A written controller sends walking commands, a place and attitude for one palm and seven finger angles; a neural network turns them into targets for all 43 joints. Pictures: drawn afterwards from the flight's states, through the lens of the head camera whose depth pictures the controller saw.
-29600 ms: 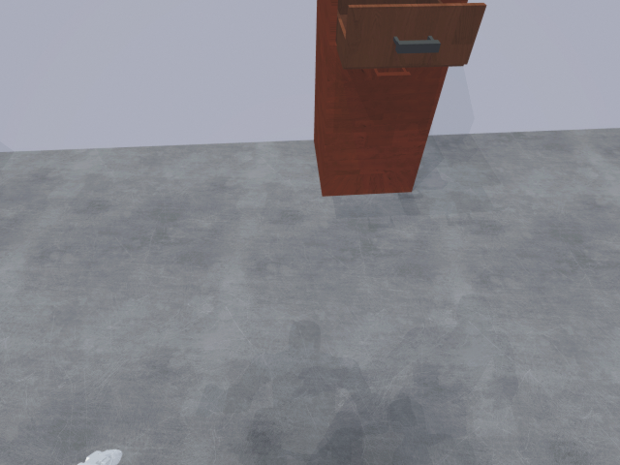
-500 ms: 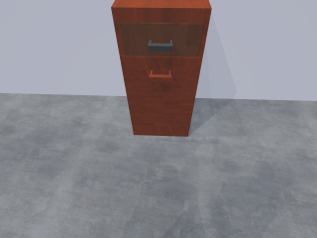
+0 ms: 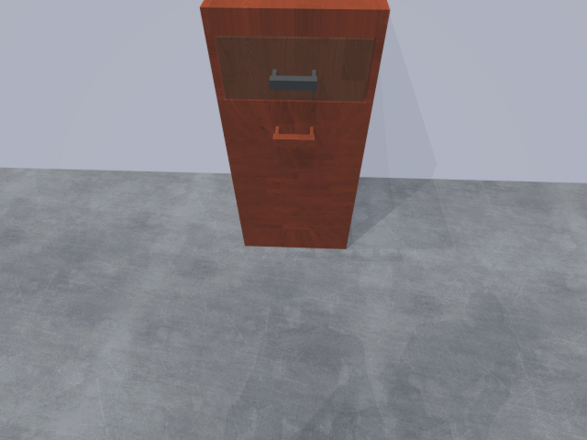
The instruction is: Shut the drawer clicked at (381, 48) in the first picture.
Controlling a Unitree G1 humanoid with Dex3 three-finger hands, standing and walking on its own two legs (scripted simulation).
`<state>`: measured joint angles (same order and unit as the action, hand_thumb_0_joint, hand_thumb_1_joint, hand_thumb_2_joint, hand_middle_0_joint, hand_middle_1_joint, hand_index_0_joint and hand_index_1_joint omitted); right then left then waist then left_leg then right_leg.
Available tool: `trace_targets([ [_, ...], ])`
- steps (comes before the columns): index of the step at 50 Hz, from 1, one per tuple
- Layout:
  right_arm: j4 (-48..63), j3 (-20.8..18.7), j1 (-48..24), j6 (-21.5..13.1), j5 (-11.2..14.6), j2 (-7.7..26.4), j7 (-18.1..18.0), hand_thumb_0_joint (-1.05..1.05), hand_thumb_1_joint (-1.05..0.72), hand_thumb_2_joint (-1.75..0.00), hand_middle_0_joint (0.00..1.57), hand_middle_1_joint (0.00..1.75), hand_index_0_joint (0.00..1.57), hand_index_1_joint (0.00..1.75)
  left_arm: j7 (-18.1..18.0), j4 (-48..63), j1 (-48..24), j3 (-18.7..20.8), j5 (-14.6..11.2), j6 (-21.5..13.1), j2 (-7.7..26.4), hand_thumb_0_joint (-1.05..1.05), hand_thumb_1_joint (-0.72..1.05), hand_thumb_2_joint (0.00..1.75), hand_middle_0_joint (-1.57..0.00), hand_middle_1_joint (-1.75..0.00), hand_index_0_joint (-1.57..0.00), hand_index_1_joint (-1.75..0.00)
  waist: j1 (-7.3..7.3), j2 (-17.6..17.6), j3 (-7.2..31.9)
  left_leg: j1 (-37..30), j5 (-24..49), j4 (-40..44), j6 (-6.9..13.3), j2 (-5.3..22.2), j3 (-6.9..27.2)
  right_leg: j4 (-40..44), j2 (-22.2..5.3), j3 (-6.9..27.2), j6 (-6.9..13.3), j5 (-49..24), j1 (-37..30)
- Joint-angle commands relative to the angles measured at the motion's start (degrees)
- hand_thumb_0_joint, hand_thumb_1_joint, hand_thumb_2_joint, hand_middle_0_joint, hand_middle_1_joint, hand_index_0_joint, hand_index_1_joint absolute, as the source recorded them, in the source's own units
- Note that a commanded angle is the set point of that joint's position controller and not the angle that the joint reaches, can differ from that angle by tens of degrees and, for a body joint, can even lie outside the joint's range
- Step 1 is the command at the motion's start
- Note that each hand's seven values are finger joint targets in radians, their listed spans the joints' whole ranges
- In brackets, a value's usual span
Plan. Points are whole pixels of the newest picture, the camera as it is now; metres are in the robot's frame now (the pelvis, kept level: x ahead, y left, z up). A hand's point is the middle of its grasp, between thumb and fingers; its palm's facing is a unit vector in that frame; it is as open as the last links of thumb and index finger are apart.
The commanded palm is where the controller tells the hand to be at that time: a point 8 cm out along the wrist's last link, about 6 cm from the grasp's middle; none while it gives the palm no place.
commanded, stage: look to check the result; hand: left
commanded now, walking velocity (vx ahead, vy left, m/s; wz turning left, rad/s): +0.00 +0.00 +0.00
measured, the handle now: (293, 78) +0.93 +0.04 +0.02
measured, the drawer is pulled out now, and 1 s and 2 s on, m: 0.00 0.00 0.00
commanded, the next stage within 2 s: stand and wait in 0.32 s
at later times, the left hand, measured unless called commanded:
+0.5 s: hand out of the picture +0.04 +0.19 -0.17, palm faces +0.01 -0.97 -0.25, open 7.4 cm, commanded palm none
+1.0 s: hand out of the picture +0.08 +0.20 -0.16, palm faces +0.00 -0.95 -0.31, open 7.4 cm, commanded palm none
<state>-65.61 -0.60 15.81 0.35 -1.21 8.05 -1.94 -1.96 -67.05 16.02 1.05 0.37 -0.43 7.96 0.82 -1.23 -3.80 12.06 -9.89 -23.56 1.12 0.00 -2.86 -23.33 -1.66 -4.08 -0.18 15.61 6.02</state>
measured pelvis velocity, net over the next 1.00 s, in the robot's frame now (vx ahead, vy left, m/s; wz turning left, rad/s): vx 0.02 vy -0.02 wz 0.00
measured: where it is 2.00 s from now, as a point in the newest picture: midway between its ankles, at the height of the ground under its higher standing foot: outside the picture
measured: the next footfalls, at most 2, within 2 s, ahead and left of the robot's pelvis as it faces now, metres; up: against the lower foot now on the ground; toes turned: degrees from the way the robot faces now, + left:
none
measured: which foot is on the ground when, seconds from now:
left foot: down 0.00-1.00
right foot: down 0.00-1.00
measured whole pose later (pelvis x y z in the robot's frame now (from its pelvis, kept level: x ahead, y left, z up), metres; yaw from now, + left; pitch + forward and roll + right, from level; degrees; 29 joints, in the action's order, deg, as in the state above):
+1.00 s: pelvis +0.02 -0.02 +0.00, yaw +0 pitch -1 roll +0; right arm -64.8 -0.4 8.2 0.0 -1.2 15.7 -1.3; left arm -0.9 -65.4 8.3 1.3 0.4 -1.2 14.7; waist 0.8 -1.5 -3.5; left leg 8.6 -9.3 -19.2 -0.8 1.4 -2.4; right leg -18.0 0.0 -4.4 1.4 14.7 2.2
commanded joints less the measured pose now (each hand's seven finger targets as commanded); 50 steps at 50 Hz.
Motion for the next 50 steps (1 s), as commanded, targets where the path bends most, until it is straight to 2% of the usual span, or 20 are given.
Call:
trace_targets([
  [1,0.95,-1.13,3.36,-0.73,0.32,5.67,-0.26,0.00,-0.90,-0.90,0.20,0.30,0.20,0.30,-0.27,1.48,3.29,1.00,0.21,-0.57,7.02,0.00,0.90,0.90,-0.20,-0.30,-0.20,-0.30,-0.26,1.12,-1.25,-2.46,5.20,4.18,0.68,5.87,5.52,5.80,-5.02,4.00,2.56,-3.92,4.72],
  [7,1.18,-1.23,2.03,-0.74,0.24,6.98,-0.21,0.00,-0.90,-0.90,0.20,0.30,0.20,0.30,-0.10,1.70,1.88,1.06,0.20,-0.63,7.99,0.00,0.90,0.90,-0.20,-0.30,-0.20,-0.30,-0.18,0.81,-0.88,-2.86,4.67,4.45,0.55,5.93,5.76,6.10,-5.03,4.18,2.60,-3.70,4.54],
  [21,2.06,-1.48,-2.13,-1.21,0.31,10.76,-0.07,0.00,-0.90,-0.90,0.20,0.30,0.20,0.30,0.25,2.78,-2.00,1.54,0.25,-1.08,11.51,0.00,0.90,0.90,-0.20,-0.30,-0.20,-0.30,-0.36,0.99,1.30,-4.62,8.68,4.82,0.52,6.70,6.08,6.89,-5.55,4.59,2.69,-8.00,2.32],
  [27,2.25,-1.57,-3.50,-1.34,0.32,12.40,-0.03,0.00,-0.90,-0.90,0.20,0.30,0.20,0.30,0.29,3.41,-3.71,1.73,0.21,-1.37,13.22,0.00,0.90,0.90,-0.20,-0.30,-0.20,-0.30,-0.30,1.53,3.15,-5.74,11.73,4.59,0.39,6.95,5.94,6.75,-5.88,4.65,2.73,-13.05,0.46],
  [30,2.56,-1.66,-4.43,-1.33,0.35,13.25,0.00,0.00,-0.90,-0.90,0.20,0.30,0.20,0.30,0.32,3.58,-4.08,1.86,0.28,-1.43,13.85,0.00,0.90,0.90,-0.20,-0.30,-0.20,-0.30,-0.44,1.70,3.20,-6.29,11.95,4.69,0.33,7.06,5.92,7.07,-5.90,4.80,2.74,-13.48,0.59],
  [33,2.54,-1.57,-4.90,-1.42,0.30,13.74,0.08,0.00,-0.90,-0.90,0.20,0.30,0.20,0.30,0.41,3.78,-5.19,1.95,0.21,-1.42,14.64,0.00,0.90,0.90,-0.20,-0.30,-0.20,-0.30,-0.35,0.40,3.70,-6.31,12.28,5.13,0.23,7.17,5.95,7.22,-6.03,4.90,2.74,-13.64,-0.34],
  [35,2.85,-1.63,-5.39,-1.38,0.36,14.35,0.06,0.00,-0.90,-0.90,0.20,0.30,0.20,0.30,0.41,3.93,-5.11,2.04,0.27,-1.56,15.23,0.00,0.90,0.90,-0.20,-0.30,-0.20,-0.30,-0.48,2.18,3.72,-6.77,13.07,4.79,0.21,7.28,5.89,7.44,-6.10,4.73,2.73,-15.50,-0.27],
  [39,2.75,-1.57,-6.14,-1.36,0.29,15.03,0.15,0.00,-0.90,-0.90,0.20,0.30,0.20,0.30,0.50,4.01,-6.20,1.92,0.16,-1.49,15.75,0.00,0.90,0.90,-0.20,-0.30,-0.20,-0.30,-0.37,0.87,3.69,-6.83,12.24,5.32,0.03,7.29,5.90,7.89,-6.20,5.00,2.75,-14.49,-0.55],
  [41,2.90,-1.59,-6.54,-1.30,0.28,15.28,0.15,0.00,-0.90,-0.90,0.20,0.30,0.20,0.30,0.52,4.11,-6.47,1.92,0.20,-1.47,16.00,0.00,0.90,0.90,-0.20,-0.30,-0.20,-0.30,-0.35,0.97,2.92,-6.85,12.12,5.36,0.03,7.36,5.90,8.20,-6.20,5.02,2.75,-14.38,-0.08],
  [46,3.07,-1.61,-6.88,-1.43,0.33,15.95,0.13,0.00,-0.90,-0.90,0.20,0.30,0.20,0.30,0.50,4.14,-6.82,1.99,0.19,-1.62,16.68,0.00,0.90,0.90,-0.20,-0.30,-0.20,-0.30,-0.33,1.75,4.57,-8.04,14.24,5.10,0.07,7.54,5.88,8.03,-6.32,5.01,2.71,-17.43,-1.17],
  [50,3.24,-1.63,-7.04,-1.36,0.40,16.36,0.13,0.00,-0.90,-0.90,0.20,0.30,0.20,0.30,0.51,4.33,-6.86,2.05,0.23,-1.66,17.09,0.00,0.90,0.90,-0.20,-0.30,-0.20,-0.30,-0.41,2.09,4.19,-7.93,13.83,5.16,-0.04,7.55,5.80,8.42,-6.29,5.00,2.70,-17.53,-1.16],
])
